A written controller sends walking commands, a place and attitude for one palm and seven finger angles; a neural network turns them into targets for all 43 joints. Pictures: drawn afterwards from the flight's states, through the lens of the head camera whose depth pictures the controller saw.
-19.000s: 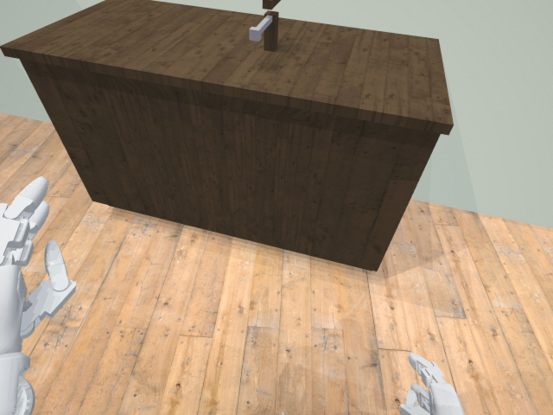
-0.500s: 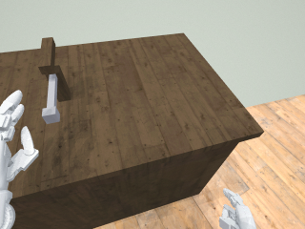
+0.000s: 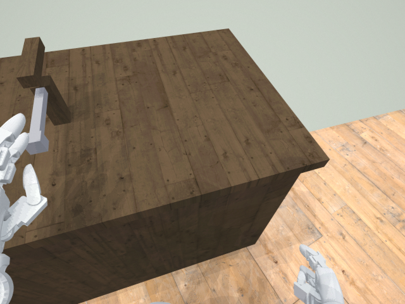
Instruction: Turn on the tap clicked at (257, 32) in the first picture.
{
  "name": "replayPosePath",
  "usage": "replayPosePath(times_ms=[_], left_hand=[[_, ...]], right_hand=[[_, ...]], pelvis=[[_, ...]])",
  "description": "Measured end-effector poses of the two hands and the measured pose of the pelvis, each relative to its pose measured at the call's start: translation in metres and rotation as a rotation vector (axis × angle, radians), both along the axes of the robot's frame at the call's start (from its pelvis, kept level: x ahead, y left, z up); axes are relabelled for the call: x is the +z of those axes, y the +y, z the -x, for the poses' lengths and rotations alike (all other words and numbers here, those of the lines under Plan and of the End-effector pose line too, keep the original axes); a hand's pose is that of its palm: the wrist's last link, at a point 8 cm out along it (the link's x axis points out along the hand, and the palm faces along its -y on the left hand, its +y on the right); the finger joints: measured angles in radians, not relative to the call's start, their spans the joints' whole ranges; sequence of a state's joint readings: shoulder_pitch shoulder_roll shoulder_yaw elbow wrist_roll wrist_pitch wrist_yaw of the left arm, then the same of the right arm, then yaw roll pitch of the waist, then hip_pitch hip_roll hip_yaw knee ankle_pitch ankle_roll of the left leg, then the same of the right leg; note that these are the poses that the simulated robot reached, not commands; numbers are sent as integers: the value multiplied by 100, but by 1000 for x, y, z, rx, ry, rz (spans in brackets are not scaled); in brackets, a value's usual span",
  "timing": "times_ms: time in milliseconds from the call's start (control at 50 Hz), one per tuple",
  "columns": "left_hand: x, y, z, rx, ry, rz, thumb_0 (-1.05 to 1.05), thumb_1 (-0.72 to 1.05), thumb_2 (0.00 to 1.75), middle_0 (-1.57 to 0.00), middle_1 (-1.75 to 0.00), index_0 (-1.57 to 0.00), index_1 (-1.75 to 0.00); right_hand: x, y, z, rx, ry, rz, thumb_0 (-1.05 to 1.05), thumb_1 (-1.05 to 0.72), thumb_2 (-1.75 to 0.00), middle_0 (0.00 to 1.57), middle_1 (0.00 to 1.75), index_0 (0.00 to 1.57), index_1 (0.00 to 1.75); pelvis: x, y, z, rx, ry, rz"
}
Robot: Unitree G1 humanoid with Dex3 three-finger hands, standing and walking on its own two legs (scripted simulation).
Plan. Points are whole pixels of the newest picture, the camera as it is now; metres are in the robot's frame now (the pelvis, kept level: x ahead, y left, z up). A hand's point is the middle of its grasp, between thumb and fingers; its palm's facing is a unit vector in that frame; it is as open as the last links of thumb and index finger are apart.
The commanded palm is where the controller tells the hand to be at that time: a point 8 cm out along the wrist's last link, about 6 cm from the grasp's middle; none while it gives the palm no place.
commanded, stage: shuffle to correct the standing spot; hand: left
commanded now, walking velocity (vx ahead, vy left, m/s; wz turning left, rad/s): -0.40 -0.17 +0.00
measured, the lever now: (35, 142) +0.33 +0.32 +0.14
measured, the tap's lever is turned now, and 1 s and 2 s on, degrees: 0 0 0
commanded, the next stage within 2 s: come to a stop and stand still in 0.82 s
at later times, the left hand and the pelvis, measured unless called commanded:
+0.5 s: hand (34, 219) +0.19 +0.24 +0.16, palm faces +0.35 -0.83 -0.44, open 7.4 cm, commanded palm +0.13 +0.28 +0.18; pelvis -0.03 +0.00 -0.01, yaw +0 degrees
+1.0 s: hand (72, 209) +0.20 +0.19 +0.17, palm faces +0.28 -0.83 -0.48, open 7.4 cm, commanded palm +0.14 +0.25 +0.18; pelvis -0.02 -0.03 -0.01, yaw +0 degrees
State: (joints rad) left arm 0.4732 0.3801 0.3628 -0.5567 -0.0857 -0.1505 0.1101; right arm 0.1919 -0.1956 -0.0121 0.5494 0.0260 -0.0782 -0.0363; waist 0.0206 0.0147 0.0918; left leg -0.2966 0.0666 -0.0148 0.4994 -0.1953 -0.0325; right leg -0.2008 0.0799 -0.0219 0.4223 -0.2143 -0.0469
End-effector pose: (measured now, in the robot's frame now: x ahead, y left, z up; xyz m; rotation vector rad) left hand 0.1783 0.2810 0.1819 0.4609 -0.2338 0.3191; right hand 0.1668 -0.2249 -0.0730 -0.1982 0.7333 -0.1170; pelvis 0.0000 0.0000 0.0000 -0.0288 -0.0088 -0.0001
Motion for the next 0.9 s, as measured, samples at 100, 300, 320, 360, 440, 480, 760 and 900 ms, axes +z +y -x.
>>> replayPosePath(times_ms=[100,300,320,360,440,480,760,900], left_hand=[[6,-13,2,-48,-19,-43,2,89,90,-21,-30,-21,-30],[4,-13,22,-71,-18,-75,2,89,90,-21,-30,-21,-31],[2,-10,24,-64,-14,-67,1,89,90,-21,-31,-21,-31],[-1,-5,26,-49,-8,-49,2,88,90,-21,-31,-21,-31],[-3,3,26,-17,-5,-48,2,89,90,-21,-30,-21,-31],[-3,2,25,-6,-6,-52,2,89,90,-21,-30,-21,-30],[-8,-6,8,-16,-27,2,2,89,90,-21,-30,-21,-30],[5,-26,-1,-60,-30,-87,2,89,90,-21,-30,-21,-30]], right_hand=[[-2,-13,8,-15,5,15,2,-91,-90,20,30,20,30],[-12,-21,39,-60,37,35,2,-91,-90,20,30,20,30],[-12,-19,43,-61,44,39,2,-91,-90,20,30,20,30],[-13,-16,49,-61,57,43,2,-91,-90,20,30,20,30],[-15,-6,53,-45,64,25,2,-91,-90,20,30,20,30],[-17,-2,52,-26,59,5,2,-91,-90,20,30,20,30],[-10,-11,22,-9,40,35,2,-91,-90,20,30,20,30],[-5,-15,8,41,-11,6,1,-91,-90,20,30,20,30]], pelvis=[[-2,-7,7,1,6,2],[-8,-6,25,-1,16,-2],[-8,-5,25,-1,14,-4],[-9,-2,25,-2,12,-2],[-9,0,26,-4,7,-2],[-10,-2,26,-1,-1,1],[-10,-9,7,5,5,-15],[-7,-23,12,-4,-1,6]])
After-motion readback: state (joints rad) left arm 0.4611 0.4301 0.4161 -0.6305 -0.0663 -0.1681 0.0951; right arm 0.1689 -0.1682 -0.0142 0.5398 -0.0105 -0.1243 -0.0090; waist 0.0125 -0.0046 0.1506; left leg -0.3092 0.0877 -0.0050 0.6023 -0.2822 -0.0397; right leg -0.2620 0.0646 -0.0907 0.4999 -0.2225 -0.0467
